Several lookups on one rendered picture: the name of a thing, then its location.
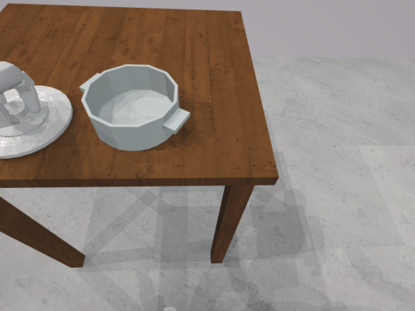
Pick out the left robot hand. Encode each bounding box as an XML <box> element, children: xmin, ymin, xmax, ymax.
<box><xmin>0</xmin><ymin>61</ymin><xmax>41</xmax><ymax>128</ymax></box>

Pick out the lid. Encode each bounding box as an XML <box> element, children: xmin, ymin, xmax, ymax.
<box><xmin>0</xmin><ymin>86</ymin><xmax>73</xmax><ymax>159</ymax></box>

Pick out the pot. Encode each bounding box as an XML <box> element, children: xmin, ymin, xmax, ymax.
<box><xmin>79</xmin><ymin>64</ymin><xmax>190</xmax><ymax>151</ymax></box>

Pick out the table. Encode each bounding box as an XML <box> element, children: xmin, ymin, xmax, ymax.
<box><xmin>0</xmin><ymin>3</ymin><xmax>279</xmax><ymax>268</ymax></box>

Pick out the knob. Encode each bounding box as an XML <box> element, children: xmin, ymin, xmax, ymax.
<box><xmin>4</xmin><ymin>100</ymin><xmax>29</xmax><ymax>119</ymax></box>

